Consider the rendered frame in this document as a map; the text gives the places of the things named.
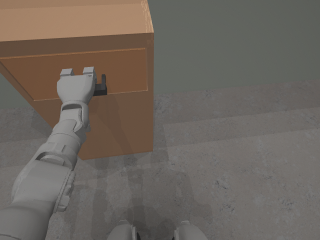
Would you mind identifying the drawer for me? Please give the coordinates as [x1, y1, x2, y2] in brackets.
[0, 47, 147, 100]

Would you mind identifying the cabinet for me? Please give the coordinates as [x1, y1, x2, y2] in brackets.
[0, 0, 154, 160]

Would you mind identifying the left robot hand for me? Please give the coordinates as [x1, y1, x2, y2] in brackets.
[57, 66, 98, 132]

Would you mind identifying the robot left forearm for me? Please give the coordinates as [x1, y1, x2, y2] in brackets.
[11, 100, 89, 203]

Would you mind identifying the left robot thigh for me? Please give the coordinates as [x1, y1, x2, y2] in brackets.
[107, 224, 137, 240]

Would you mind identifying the handle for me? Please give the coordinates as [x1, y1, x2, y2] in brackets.
[93, 74, 107, 96]

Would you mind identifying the robot right shin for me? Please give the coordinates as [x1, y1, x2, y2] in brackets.
[178, 221, 190, 228]

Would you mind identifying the robot left upper arm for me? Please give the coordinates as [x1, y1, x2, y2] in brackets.
[0, 159, 76, 240]

